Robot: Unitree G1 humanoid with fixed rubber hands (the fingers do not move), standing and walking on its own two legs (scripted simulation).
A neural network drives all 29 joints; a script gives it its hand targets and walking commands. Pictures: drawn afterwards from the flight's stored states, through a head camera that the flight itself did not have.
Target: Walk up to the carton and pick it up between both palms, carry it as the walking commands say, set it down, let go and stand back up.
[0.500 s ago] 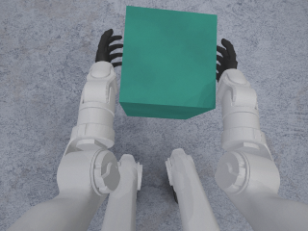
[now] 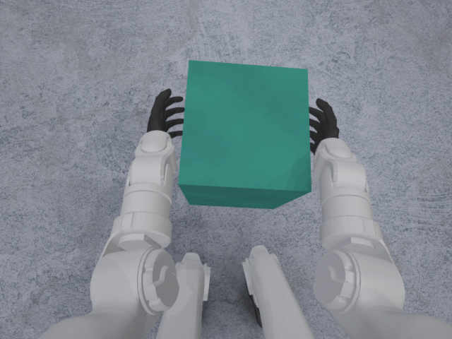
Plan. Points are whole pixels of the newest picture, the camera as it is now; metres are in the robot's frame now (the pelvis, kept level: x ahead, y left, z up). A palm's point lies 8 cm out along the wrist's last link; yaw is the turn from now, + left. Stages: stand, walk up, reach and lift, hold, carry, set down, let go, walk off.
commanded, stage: reach and lift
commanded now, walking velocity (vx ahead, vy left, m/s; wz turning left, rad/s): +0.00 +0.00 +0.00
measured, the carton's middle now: (238, 148) +0.47 -0.04 -0.11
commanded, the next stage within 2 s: none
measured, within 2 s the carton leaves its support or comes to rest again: neither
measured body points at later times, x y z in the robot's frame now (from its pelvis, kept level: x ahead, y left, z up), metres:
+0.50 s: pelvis +0.02 +0.00 +0.07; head +0.19 +0.01 +0.49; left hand +0.46 +0.10 +0.03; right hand +0.43 -0.19 +0.03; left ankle +0.07 +0.11 -0.56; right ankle +0.09 -0.14 -0.56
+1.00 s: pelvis +0.04 +0.00 +0.14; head +0.16 +0.00 +0.57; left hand +0.43 +0.10 +0.10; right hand +0.40 -0.19 +0.10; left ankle +0.07 +0.11 -0.56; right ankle +0.09 -0.14 -0.56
